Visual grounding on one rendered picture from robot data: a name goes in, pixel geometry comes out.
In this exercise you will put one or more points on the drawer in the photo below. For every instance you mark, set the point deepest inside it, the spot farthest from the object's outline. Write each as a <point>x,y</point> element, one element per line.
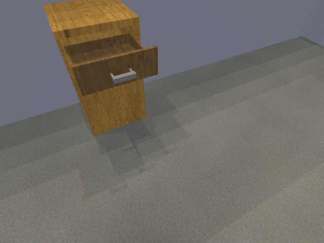
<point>93,61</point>

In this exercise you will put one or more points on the handle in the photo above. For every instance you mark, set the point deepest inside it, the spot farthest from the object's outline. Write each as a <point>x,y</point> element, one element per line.
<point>123,77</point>

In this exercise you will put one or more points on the cabinet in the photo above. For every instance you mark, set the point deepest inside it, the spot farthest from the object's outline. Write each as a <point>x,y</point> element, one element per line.
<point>79,21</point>

